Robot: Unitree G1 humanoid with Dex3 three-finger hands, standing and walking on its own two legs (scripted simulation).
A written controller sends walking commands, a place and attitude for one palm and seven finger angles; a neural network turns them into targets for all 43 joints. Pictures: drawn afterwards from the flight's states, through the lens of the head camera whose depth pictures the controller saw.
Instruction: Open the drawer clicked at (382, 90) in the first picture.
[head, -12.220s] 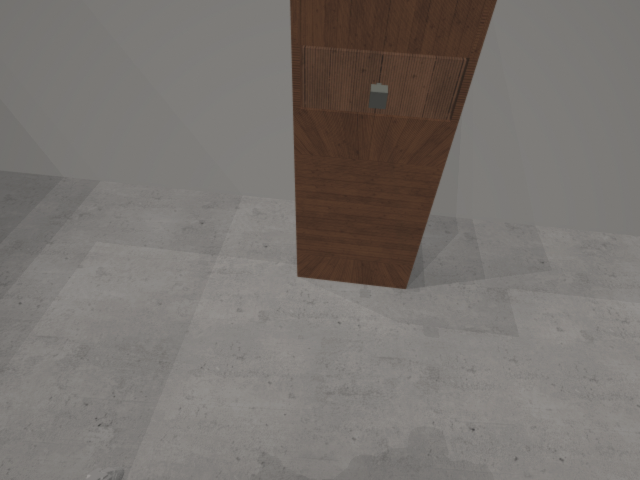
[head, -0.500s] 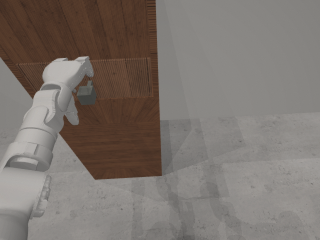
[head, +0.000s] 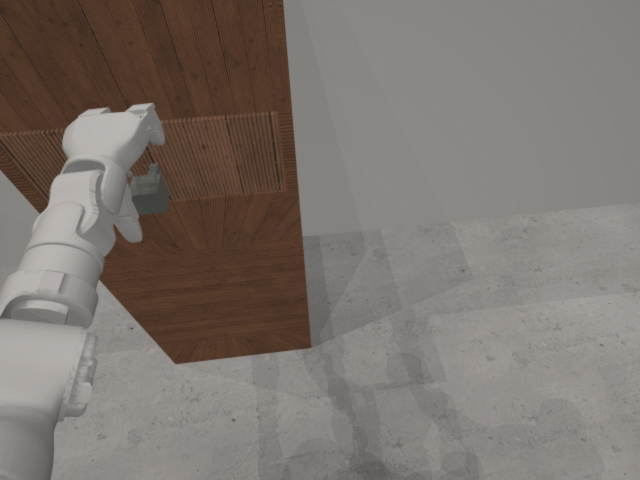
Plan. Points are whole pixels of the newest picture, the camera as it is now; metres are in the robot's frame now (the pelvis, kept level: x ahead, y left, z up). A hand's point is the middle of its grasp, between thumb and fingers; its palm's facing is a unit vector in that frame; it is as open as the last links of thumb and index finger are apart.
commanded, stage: move the hooked fingers above the handle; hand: left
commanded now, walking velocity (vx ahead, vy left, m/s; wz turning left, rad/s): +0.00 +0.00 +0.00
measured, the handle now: (151, 184) +0.53 +0.24 +0.06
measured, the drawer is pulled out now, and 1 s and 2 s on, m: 0.00 0.00 0.00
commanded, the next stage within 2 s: lower the fingers behind the handle in 0.32 s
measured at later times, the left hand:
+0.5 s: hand (140, 169) +0.49 +0.22 +0.12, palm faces -0.03 -0.03 -1.00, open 13.8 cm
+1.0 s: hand (142, 192) +0.49 +0.23 +0.09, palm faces -0.06 -0.04 -1.00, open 13.8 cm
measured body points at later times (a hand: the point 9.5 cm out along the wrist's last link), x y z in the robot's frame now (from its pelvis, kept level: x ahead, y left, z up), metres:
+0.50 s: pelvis +0.00 +0.00 +0.00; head +0.06 -0.01 +0.44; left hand +0.49 +0.22 +0.18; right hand +0.04 -0.27 -0.14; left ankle +0.02 +0.13 -0.72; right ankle -0.06 -0.12 -0.72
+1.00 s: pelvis +0.00 +0.00 -0.01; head +0.07 -0.01 +0.44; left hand +0.48 +0.23 +0.14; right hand +0.02 -0.28 -0.14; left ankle +0.02 +0.13 -0.72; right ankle -0.06 -0.12 -0.72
